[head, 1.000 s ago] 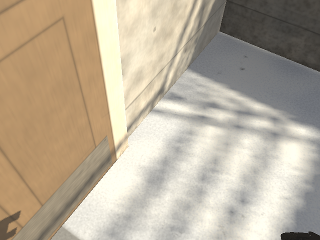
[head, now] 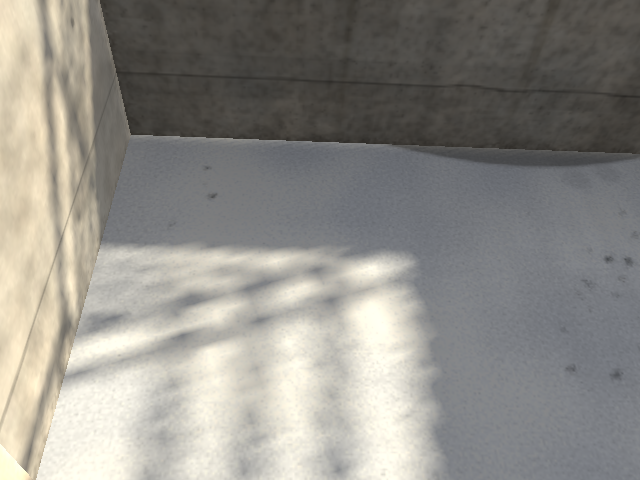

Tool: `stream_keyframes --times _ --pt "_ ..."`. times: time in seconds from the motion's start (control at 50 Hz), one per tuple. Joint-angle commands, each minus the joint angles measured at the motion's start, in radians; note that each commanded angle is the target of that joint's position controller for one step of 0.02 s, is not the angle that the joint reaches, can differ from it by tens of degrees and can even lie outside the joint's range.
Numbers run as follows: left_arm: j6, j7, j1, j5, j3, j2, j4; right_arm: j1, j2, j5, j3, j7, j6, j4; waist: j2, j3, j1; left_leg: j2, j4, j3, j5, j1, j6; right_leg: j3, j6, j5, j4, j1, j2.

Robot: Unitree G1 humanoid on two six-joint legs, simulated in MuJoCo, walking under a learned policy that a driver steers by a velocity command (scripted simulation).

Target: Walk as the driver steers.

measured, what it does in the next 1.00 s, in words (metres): walks ahead, turning right: right foot, then left foot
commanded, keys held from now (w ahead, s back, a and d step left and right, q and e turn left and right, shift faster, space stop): e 0.34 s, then w+e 0.20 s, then w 0.10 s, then w+q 0.36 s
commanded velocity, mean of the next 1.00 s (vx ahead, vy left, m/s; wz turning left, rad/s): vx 0.22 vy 0.00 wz -0.34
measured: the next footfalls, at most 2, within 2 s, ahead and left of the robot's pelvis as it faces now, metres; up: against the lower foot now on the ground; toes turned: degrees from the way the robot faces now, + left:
right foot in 0.24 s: +0.03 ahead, -0.15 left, +0.00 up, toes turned -11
left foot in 0.74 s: +0.19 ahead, +0.04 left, +0.00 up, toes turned -24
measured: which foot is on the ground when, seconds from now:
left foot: down 0.00-0.26, up 0.28-0.72, down 0.74-1.00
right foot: up 0.00-0.22, down 0.24-0.76, up 0.78-1.00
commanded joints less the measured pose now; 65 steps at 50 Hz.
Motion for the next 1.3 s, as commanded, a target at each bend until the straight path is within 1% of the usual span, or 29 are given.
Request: stream_keyframes --times 0.02,0.12,0.22,0.24,0.26,0.28,0.3,0.34,0.38,0.44,0.54,0.64,0.74,0.76,0.78,0.8,0.82,0.86,0.9,1.02,1.12,1.16,1.18,1.2,1.22,1.24,1.26,1.28,1.3 --pt "-0.006 0.0 -0.039 -0.034 0.013 0.047 -0.085 -0.031 -0.159 -0.013 -0.044 -0.019 0.02 -0.086 0.224 -0.036 -0.015 0.201 -0.169 -0.118 0.205 0.141 0.188 -0.057 0.04 0.049 0.028 -0.112 -0.096" --pt "0.0 -0.004 -0.103 -0.026 -0.003 0.015 -0.104 -0.02 -0.184 0.0 -0.057 -0.014 0.021 -0.087 0.254 -0.059 -0.06 0.243 -0.157 -0.077 0.238 0.145 0.205 -0.12 0.039 0.027 -0.278 0.024 -0.136" --pt "0.008 -0.022 -0.022 -0.014 0.013 0.035 -0.066 -0.037 -0.197 0.038 -0.065 0.012 0.0 -0.071 0.227 -0.115 -0.001 0.259 -0.043 -0.015 0.317 0.128 0.152 -0.191 -0.04 0.192 -0.576 0.241 -0.102" --pt "0.011 -0.017 0.011 -0.014 0.023 0.054 -0.052 -0.002 -0.169 0.039 -0.059 0.019 -0.007 -0.053 0.185 -0.125 0.013 0.228 0.03 0.026 0.251 0.078 0.102 -0.163 -0.076 0.281 -0.659 0.343 -0.093" --pt "0.01 -0.004 0.057 -0.017 0.048 0.138 -0.047 0.021 -0.117 0.011 -0.047 0.025 -0.012 -0.055 -0.02 -0.147 0.011 0.139 0.259 0.13 0.041 -0.096 0.015 0.046 -0.142 0.613 -0.709 0.519 -0.234" --pt "0.007 0.0 0.086 0.01 0.068 0.247 -0.048 -0.066 -0.069 -0.033 -0.021 0.026 -0.02 -0.134 -0.315 -0.165 0.018 -0.024 0.49 0.125 -0.39 -0.401 -0.066 0.398 -0.356 0.772 -0.729 0.596 -0.459" --pt "-0.014 -0.007 0.105 0.03 0.052 0.174 -0.052 -0.129 -0.115 -0.022 -0.038 0.023 -0.023 -0.136 -0.165 -0.222 0.083 -0.014 0.68 -0.019 -0.43 -0.429 -0.064 0.406 -0.421 0.73 -0.76 0.594 -0.477" --pt "-0.036 0.002 -0.001 0.012 0.038 0.129 -0.049 -0.087 -0.119 0.003 -0.047 0.019 -0.012 -0.099 -0.045 -0.147 0.014 0.026 0.719 -0.056 -0.281 -0.439 -0.048 0.25 -0.318 0.594 -0.75 0.521 -0.37" --pt "-0.039 0.013 -0.012 -0.017 0.019 0.076 -0.04 -0.051 -0.125 -0.002 -0.051 0.02 -0.01 -0.08 -0.071 -0.141 0.004 0.033 0.658 -0.048 -0.144 -0.41 -0.05 0.221 -0.276 0.302 -0.799 0.486 -0.306" --pt "-0.055 0.019 0.015 -0.003 0.016 0.073 -0.028 -0.087 -0.112 0.012 -0.048 0.034 -0.026 -0.09 -0.095 -0.085 0.023 0.012 0.511 -0.039 -0.048 -0.4 -0.048 0.276 -0.29 0.015 -0.896 0.458 -0.289" --pt "-0.082 0.022 0.073 -0.01 0.029 0.103 -0.001 -0.149 -0.088 0.012 -0.044 0.049 -0.067 -0.089 -0.086 -0.042 0.053 -0.013 0.23 -0.061 -0.001 -0.337 -0.057 0.317 -0.297 0.048 -0.889 0.47 -0.293" --pt "-0.096 0.004 0.093 -0.012 0.018 0.083 0.018 -0.127 -0.084 0.02 -0.04 0.066 -0.086 -0.058 -0.097 -0.015 0.054 -0.014 0.145 -0.024 0.037 -0.143 -0.031 0.325 -0.279 -0.006 -0.89 0.34 -0.286" --pt "-0.111 -0.014 0.077 0.003 -0.016 0.007 0.023 0.084 -0.102 0.034 -0.042 0.058 -0.092 0.039 -0.063 -0.026 -0.062 -0.032 0.015 -0.001 0.021 0.164 0.041 0.243 -0.212 0.059 -0.71 0.228 -0.22" --pt "-0.116 -0.008 0.057 0.009 -0.032 -0.049 0.007 0.201 -0.145 0.037 -0.051 0.058 -0.097 0.07 0.092 -0.059 -0.101 0.091 -0.089 -0.198 -0.028 0.278 0.1 0.11 -0.157 0.126 -0.42 0.147 -0.126" --pt "-0.132 -0.003 0.107 0.0 -0.033 -0.05 -0.032 0.28 -0.279 0.027 -0.081 0.065 -0.095 0.09 0.397 -0.105 -0.071 0.312 -0.225 -0.637 -0.166 0.454 0.275 -0.032 -0.089 -0.131 -0.095 -0.121 -0.01" --pt "-0.144 0.007 0.076 -0.018 -0.012 0.044 -0.027 0.243 -0.216 0.028 -0.066 0.075 -0.1 0.08 0.285 -0.033 -0.072 0.36 -0.275 -0.775 -0.412 0.413 0.327 -0.001 -0.085 -0.166 0.034 -0.3 -0.074" --pt "-0.154 0.006 0.022 -0.03 -0.01 0.061 -0.03 0.195 -0.171 0.018 -0.048 0.075 -0.1 0.056 0.218 0.039 -0.071 0.314 -0.29 -0.708 -0.455 0.362 0.307 0.014 -0.094 -0.064 0.079 -0.336 -0.116" --pt "-0.172 0.001 -0.047 -0.005 -0.017 0.028 -0.039 0.173 -0.124 0.014 -0.026 0.067 -0.089 0.053 0.154 0.072 -0.07 0.232 -0.311 -0.557 -0.263 0.321 0.272 -0.015 -0.086 0.08 0.028 -0.334 -0.153" --pt "-0.18 -0.011 -0.088 0.014 -0.018 -0.004 -0.051 0.194 -0.087 0.027 -0.007 0.05 -0.078 0.068 0.186 0.054 -0.06 0.155 -0.315 -0.415 -0.061 0.277 0.239 -0.039 -0.057 0.175 -0.097 -0.248 -0.16" --pt "-0.169 -0.022 -0.254 0.008 -0.046 -0.087 -0.092 0.252 -0.119 0.039 -0.005 0.022 -0.074 0.087 0.143 0.064 -0.091 0.102 -0.3 -0.285 0.2 0.069 0.216 -0.09 0.001 0.412 -0.5 0.006 -0.09" --pt "-0.161 -0.026 -0.238 -0.006 -0.01 0.005 -0.074 0.264 -0.153 0.054 -0.02 0.012 -0.068 0.098 0.168 0.027 -0.05 0.158 -0.221 -0.353 0.259 0.119 0.165 -0.031 -0.016 0.436 -0.599 0.197 -0.096" --pt "-0.162 -0.009 -0.066 0.01 0.016 0.051 -0.029 0.23 -0.138 0.045 -0.018 0.011 -0.059 0.086 0.153 -0.068 0.048 0.088 -0.022 -0.298 0.535 0.128 0.107 -0.067 -0.067 0.442 -0.655 0.408 -0.093" --pt "-0.167 0.003 0.074 0.028 0.029 0.099 -0.015 0.217 -0.112 0.029 -0.011 0.014 -0.051 0.057 0.122 -0.213 0.112 0.03 0.206 -0.268 0.452 0.049 0.069 0.015 -0.123 0.539 -0.614 0.635 -0.207" --pt "-0.155 0.002 0.151 0.04 0.034 0.162 0.0 0.374 0.006 0.003 0.021 0.012 -0.051 0.06 -0.17 -0.385 0.049 -0.113 0.537 -0.188 -0.211 -0.186 0.008 0.29 -0.239 0.776 -0.554 0.943 -0.448" --pt "-0.148 -0.022 0.157 0.039 0.023 0.119 0.02 0.461 -0.035 0.036 0.02 0.015 -0.05 0.063 -0.316 -0.461 0.024 -0.133 0.766 -0.182 -0.424 -0.345 -0.01 0.622 -0.353 0.634 -0.702 0.945 -0.565" --pt "-0.151 -0.028 0.084 0.028 0.004 0.041 0.01 0.39 -0.11 0.05 -0.009 0.006 -0.04 0.084 -0.141 -0.293 0.033 -0.068 0.841 -0.185 -0.358 -0.379 -0.021 0.511 -0.321 0.595 -0.736 0.784 -0.514" --pt "-0.15 -0.032 0.019 0.021 -0.012 -0.003 0.014 0.286 -0.125 0.045 -0.015 0.002 -0.03 0.063 -0.038 -0.182 0.028 -0.036 0.83 -0.134 -0.291 -0.374 -0.029 0.34 -0.292 0.687 -0.738 0.649 -0.461" --pt "-0.153 -0.039 -0.023 0.023 -0.026 -0.031 0.029 0.23 -0.113 0.032 -0.017 0.0 -0.021 0.053 0.027 -0.12 0.012 -0.01 0.785 -0.118 -0.26 -0.339 -0.039 0.225 -0.28 0.822 -0.75 0.532 -0.41" --pt "-0.159 -0.042 -0.053 0.031 -0.029 -0.036 0.047 0.212 -0.094 0.022 -0.018 0.001 -0.015 0.036 0.003 -0.104 -0.015 0.023 0.713 -0.115 -0.223 -0.289 -0.04 0.158 -0.269 0.879 -0.77 0.458 -0.376"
